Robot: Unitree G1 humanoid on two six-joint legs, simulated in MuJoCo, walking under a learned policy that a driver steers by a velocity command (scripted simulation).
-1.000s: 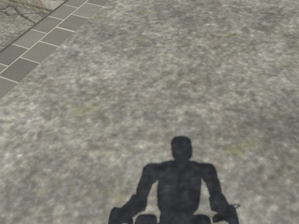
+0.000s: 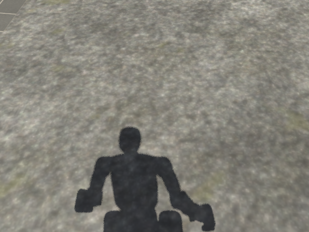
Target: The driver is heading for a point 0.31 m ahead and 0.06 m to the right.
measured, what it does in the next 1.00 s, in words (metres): walks ahead: left foot, then right foot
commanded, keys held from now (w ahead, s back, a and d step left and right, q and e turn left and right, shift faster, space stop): w+e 0.14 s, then no key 0.86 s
